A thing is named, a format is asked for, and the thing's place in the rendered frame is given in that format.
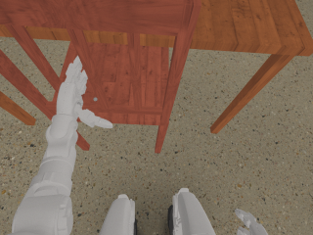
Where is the robot left forearm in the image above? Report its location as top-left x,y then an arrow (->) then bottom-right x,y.
12,114 -> 78,233

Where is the chair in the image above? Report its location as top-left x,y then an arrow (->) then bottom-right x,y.
0,0 -> 201,154

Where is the robot left hand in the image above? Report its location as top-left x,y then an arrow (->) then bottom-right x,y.
56,56 -> 113,128

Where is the left robot thigh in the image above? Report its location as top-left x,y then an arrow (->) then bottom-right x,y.
99,198 -> 135,235

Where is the table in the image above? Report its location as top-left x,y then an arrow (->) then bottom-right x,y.
0,0 -> 313,134

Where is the robot right hand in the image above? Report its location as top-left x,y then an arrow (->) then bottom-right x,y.
235,209 -> 268,235

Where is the right robot thigh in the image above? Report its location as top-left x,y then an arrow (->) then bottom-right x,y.
172,192 -> 216,235

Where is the left robot upper arm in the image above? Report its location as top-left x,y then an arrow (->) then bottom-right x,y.
7,194 -> 73,235

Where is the robot thigh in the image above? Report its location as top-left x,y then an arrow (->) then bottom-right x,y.
99,198 -> 135,235
172,192 -> 216,235

